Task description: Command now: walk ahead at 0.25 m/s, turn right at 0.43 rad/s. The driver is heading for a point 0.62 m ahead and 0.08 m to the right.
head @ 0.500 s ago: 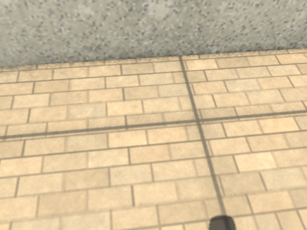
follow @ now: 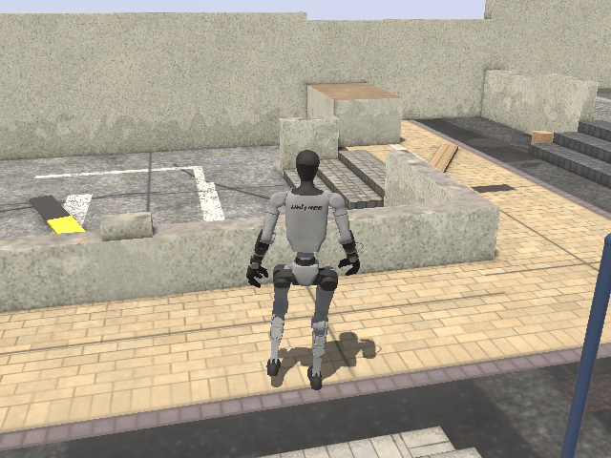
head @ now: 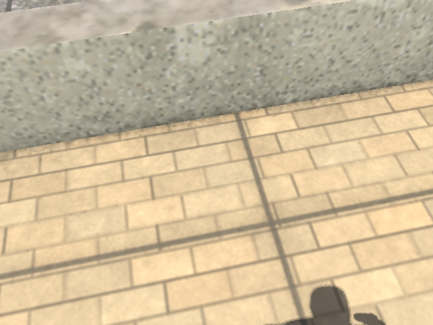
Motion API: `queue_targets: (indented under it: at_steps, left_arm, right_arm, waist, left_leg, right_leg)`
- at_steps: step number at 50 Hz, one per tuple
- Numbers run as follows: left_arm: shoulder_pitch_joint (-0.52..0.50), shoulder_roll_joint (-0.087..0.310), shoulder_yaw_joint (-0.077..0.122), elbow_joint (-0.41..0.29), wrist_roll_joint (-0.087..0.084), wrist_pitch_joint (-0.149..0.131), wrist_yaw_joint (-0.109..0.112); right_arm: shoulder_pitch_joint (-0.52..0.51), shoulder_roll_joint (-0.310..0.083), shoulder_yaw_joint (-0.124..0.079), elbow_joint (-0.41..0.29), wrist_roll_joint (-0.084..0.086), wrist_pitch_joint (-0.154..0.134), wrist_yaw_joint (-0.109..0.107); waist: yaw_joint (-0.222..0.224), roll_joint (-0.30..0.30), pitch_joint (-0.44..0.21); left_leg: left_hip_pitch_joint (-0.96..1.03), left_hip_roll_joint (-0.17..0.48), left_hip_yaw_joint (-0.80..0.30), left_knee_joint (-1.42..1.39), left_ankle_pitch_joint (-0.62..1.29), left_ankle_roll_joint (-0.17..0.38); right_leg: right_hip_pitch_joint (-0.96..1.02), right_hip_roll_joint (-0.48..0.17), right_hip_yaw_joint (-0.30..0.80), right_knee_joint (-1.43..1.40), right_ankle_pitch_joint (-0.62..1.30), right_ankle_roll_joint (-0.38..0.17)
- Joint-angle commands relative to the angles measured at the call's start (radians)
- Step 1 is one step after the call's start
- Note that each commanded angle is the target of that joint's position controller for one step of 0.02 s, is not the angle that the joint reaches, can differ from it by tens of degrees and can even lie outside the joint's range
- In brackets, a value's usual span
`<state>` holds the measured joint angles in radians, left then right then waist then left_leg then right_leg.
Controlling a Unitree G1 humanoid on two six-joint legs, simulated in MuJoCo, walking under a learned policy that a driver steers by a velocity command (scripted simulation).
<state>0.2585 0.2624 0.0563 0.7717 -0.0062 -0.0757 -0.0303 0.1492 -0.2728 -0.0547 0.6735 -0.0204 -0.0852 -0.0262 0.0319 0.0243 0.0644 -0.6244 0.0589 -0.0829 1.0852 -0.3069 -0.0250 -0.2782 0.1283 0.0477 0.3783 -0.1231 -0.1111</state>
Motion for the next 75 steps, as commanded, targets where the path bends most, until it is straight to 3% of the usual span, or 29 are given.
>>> queue_targets:
  at_steps: [1,5,8,12,13,14,15,16,17,20,29,33,35,37,38,39,40,44,47,52,59,61,62,63,64,65,66,70,75]
  left_arm:
    - [-0.058,0.173,0.045,-0.077,-0.011,-0.004,0.025]
    - [-0.005,0.175,0.050,-0.062,-0.034,0.047,0.057]
    - [0.010,0.172,0.052,-0.071,-0.026,0.073,0.069]
    - [-0.043,0.144,0.046,-0.114,-0.021,0.077,0.065]
    - [-0.029,0.096,0.030,-0.127,-0.011,0.068,0.059]
    - [0.098,0.039,0.013,-0.127,-0.006,0.057,0.054]
    - [0.107,0.108,0.018,-0.140,-0.022,0.049,0.050]
    - [0.062,0.182,0.039,-0.132,-0.023,0.049,0.047]
    - [0.004,0.196,0.048,-0.141,-0.016,0.058,0.047]
    - [-0.026,0.140,0.043,-0.159,-0.013,0.065,0.034]
    - [-0.152,0.059,0.006,-0.199,-0.011,0.043,0.010]
    - [-0.201,0.077,0.005,-0.214,-0.016,0.034,-0.004]
    - [-0.170,0.086,0.009,-0.211,-0.014,0.028,-0.008]
    - [0.029,0.149,0.046,-0.151,-0.013,0.025,0.006]
    - [0.199,0.246,0.070,-0.133,0.004,0.026,0.022]
    - [0.206,0.325,0.079,-0.145,0.021,0.024,0.024]
    - [0.196,0.244,0.062,-0.144,0.019,0.012,0.020]
    - [-0.032,0.101,0.019,-0.150,0.010,-0.006,0.011]
    - [-0.060,0.111,0.027,-0.133,0.029,-0.017,0.034]
    - [-0.066,0.143,0.039,-0.101,0.017,0.015,0.073]
    - [-0.065,0.194,0.061,-0.076,-0.023,0.056,0.077]
    - [-0.031,0.175,0.054,-0.061,-0.024,0.056,0.075]
    - [-0.026,0.124,0.033,-0.092,0.020,0.044,0.067]
    - [0.007,0.085,0.007,-0.115,0.037,0.037,0.053]
    - [-0.034,0.163,0.029,-0.082,0.012,0.043,0.039]
    - [-0.081,0.159,0.027,-0.095,-0.013,0.052,0.035]
    - [-0.090,0.131,0.023,-0.085,-0.007,0.063,0.045]
    - [-0.020,0.096,0.016,-0.053,0.010,0.100,0.068]
    - [-0.064,0.088,0.007,-0.052,0.009,0.097,0.069]
  right_arm:
    - [0.046,-0.059,-0.017,-0.059,-0.010,0.012,-0.018]
    - [-0.083,-0.042,-0.004,-0.089,0.008,0.020,-0.008]
    - [-0.148,-0.062,-0.007,-0.108,0.016,0.016,0.005]
    - [-0.060,-0.097,-0.028,-0.091,0.020,-0.011,0.016]
    - [0.011,-0.141,-0.041,-0.086,0.008,-0.016,0.008]
    - [0.043,-0.208,-0.055,-0.096,-0.010,-0.006,-0.004]
    - [0.127,-0.176,-0.058,-0.065,-0.003,0.002,0.000]
    - [0.109,-0.117,-0.044,-0.082,0.014,-0.001,0.001]
    - [0.076,-0.104,-0.039,-0.087,0.016,0.004,0.000]
    - [0.041,-0.087,-0.029,-0.076,0.011,0.004,0.001]
    - [0.104,-0.159,-0.054,0.007,0.022,-0.013,0.019]
    - [0.139,-0.190,-0.060,0.042,0.046,-0.003,0.036]
    - [0.139,-0.199,-0.060,0.058,0.061,0.010,0.039]
    - [0.157,-0.150,-0.035,0.079,0.051,0.016,0.042]
    - [0.138,-0.069,-0.002,0.043,0.021,0.009,0.045]
    - [0.174,-0.035,0.008,0.008,0.030,-0.011,0.038]
    - [0.141,-0.138,-0.020,0.029,0.049,-0.017,0.031]
    - [0.158,-0.120,-0.033,0.061,0.041,0.035,0.020]
    - [0.155,-0.076,-0.028,0.055,0.038,0.062,0.018]
    - [0.022,-0.028,-0.011,-0.015,0.026,0.070,0.042]
    - [-0.025,-0.074,-0.035,-0.096,0.027,0.083,0.080]
    - [0.103,-0.132,-0.063,-0.076,0.022,0.073,0.062]
    - [0.175,-0.235,-0.085,-0.088,0.009,0.075,0.033]
    - [0.117,-0.258,-0.072,-0.111,-0.012,0.072,0.026]
    - [0.108,-0.159,-0.045,-0.119,0.002,0.076,0.029]
    - [0.054,-0.123,-0.031,-0.115,0.011,0.072,0.030]
    - [0.012,-0.109,-0.027,-0.107,0.023,0.074,0.033]
    - [-0.076,-0.120,-0.029,-0.102,0.003,0.081,0.022]
    - [-0.065,-0.107,-0.020,-0.069,-0.001,0.087,0.010]
  waist:
    - [-0.053,-0.060,-0.143]
    - [-0.001,-0.104,-0.175]
    - [0.016,-0.124,-0.170]
    - [-0.051,-0.150,-0.180]
    - [-0.073,-0.095,-0.246]
    - [-0.017,0.146,-0.309]
    - [-0.040,0.267,-0.321]
    - [-0.066,0.143,-0.238]
    - [-0.068,0.089,-0.168]
    - [-0.046,0.087,-0.078]
    - [-0.086,0.073,-0.081]
    - [-0.096,0.086,-0.057]
    - [-0.060,0.078,-0.049]
    - [0.041,0.030,-0.125]
    - [0.105,-0.169,-0.256]
    - [0.070,-0.363,-0.295]
    - [0.099,-0.211,-0.250]
    - [-0.036,-0.163,-0.121]
    - [-0.063,-0.131,-0.110]
    - [-0.025,-0.124,-0.089]
    - [-0.021,-0.117,-0.104]
    - [-0.090,-0.045,-0.187]
    - [-0.107,0.135,-0.294]
    - [-0.047,0.274,-0.432]
    - [-0.104,0.096,-0.459]
    - [-0.083,0.075,-0.349]
    - [-0.055,-0.004,-0.262]
    - [0.005,0.094,-0.199]
    - [-0.035,0.116,-0.197]
  left_leg:
    - [0.059,-0.026,0.029,-0.140,0.111,-0.044]
    - [0.121,-0.086,0.024,-0.380,0.300,-0.054]
    - [0.102,-0.106,-0.014,-0.481,0.262,-0.051]
    - [0.306,-0.084,-0.016,-0.682,0.257,0.016]
    - [0.505,0.042,-0.103,-0.679,0.260,0.080]
    - [0.761,0.260,-0.386,-0.698,0.275,0.225]
    - [0.804,0.374,-0.661,-0.770,-0.004,0.320]
    - [0.745,0.329,-0.612,-0.796,-0.179,0.296]
    - [0.668,0.277,-0.492,-0.804,-0.196,0.251]
    - [0.486,0.179,-0.264,-0.871,-0.067,0.201]
    - [0.471,0.183,-0.001,-0.933,0.111,0.219]
    - [0.472,0.206,0.026,-0.902,0.096,0.209]
    - [0.455,0.218,0.019,-0.847,0.078,0.194]
    - [0.346,0.148,0.072,-0.610,0.244,0.145]
    - [0.158,0.059,0.160,-0.228,0.044,0.073]
    - [-0.146,-0.072,0.103,0.054,-0.284,0.025]
    - [-0.185,-0.047,-0.023,0.175,-0.259,0.020]
    - [-0.050,0.028,-0.005,0.082,-0.021,0.002]
    - [-0.017,0.004,0.008,0.030,0.093,-0.024]
    - [0.031,0.010,0.068,-0.270,0.254,-0.022]
    - [0.121,-0.045,0.148,-0.463,0.089,0.067]
    - [0.385,-0.095,0.138,-0.662,0.370,0.131]
    - [0.669,0.129,-0.140,-0.610,0.906,0.227]
    - [0.832,0.387,-0.510,-0.640,1.047,0.484]
    - [0.768,0.336,-0.395,-0.665,0.910,0.450]
    - [0.696,0.280,-0.277,-0.661,0.793,0.387]
    - [0.584,0.217,-0.212,-0.686,0.649,0.322]
    - [0.329,0.126,-0.092,-0.753,0.514,0.286]
    - [0.312,0.130,-0.120,-0.763,0.179,0.263]
  right_leg:
    - [0.014,-0.227,0.170,-0.069,0.683,-0.151]
    - [0.026,-0.180,0.192,-0.009,0.497,-0.058]
    - [0.103,-0.206,0.302,0.047,0.370,-0.056]
    - [0.083,-0.194,0.416,0.153,0.118,-0.049]
    - [-0.018,-0.144,0.365,0.297,-0.044,-0.020]
    - [-0.254,-0.001,0.204,0.515,-0.465,0.035]
    - [-0.438,-0.034,0.139,0.691,-0.539,0.067]
    - [-0.484,-0.086,0.143,0.782,-0.442,0.092]
    - [-0.498,-0.111,0.108,0.828,-0.358,0.113]
    - [-0.457,-0.175,0.059,0.814,-0.230,0.129]
    - [-0.356,-0.219,-0.002,0.452,-0.023,0.136]
    - [-0.239,-0.194,-0.050,0.289,-0.069,0.106]
    - [-0.133,-0.172,-0.083,0.183,-0.082,0.071]
    - [0.192,-0.140,-0.082,0.116,-0.078,0.029]
    - [0.439,-0.378,0.202,0.075,-0.041,-0.036]
    - [0.545,-0.566,0.579,-0.054,-0.067,-0.174]
    - [0.466,-0.556,0.537,-0.058,0.039,-0.179]
    - [0.194,-0.395,0.080,-0.074,0.459,-0.068]
    - [0.146,-0.392,-0.029,-0.114,0.595,-0.076]
    - [0.170,-0.378,-0.158,-0.115,0.552,-0.057]
    - [0.265,-0.420,-0.166,0.092,0.671,-0.040]
    - [0.194,-0.325,-0.218,0.353,0.624,0.036]
    - [-0.064,-0.247,-0.236,0.644,0.162,0.107]
    - [-0.307,-0.079,-0.101,0.930,-0.586,0.166]
    - [-0.300,-0.148,0.043,0.965,-0.559,0.169]
    - [-0.343,-0.179,0.031,0.934,-0.517,0.160]
    - [-0.342,-0.200,0.019,0.829,-0.478,0.160]
    - [-0.127,-0.173,-0.033,0.599,-0.341,0.199]
    - [-0.031,-0.175,-0.033,0.362,-0.223,0.183]
